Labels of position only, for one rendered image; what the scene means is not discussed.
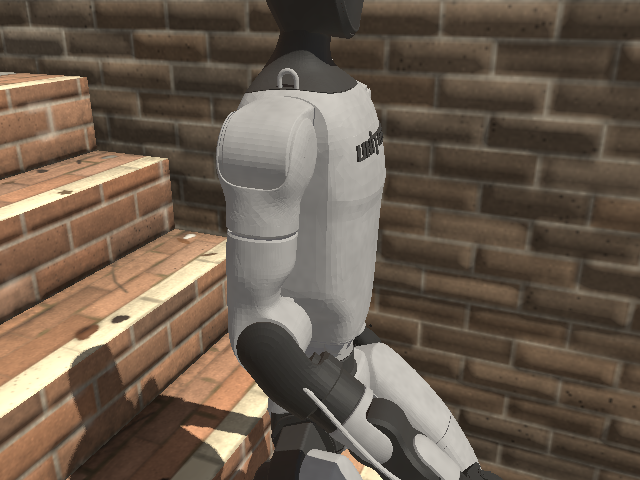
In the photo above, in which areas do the stairs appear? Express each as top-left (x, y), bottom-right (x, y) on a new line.
top-left (0, 77), bottom-right (383, 480)

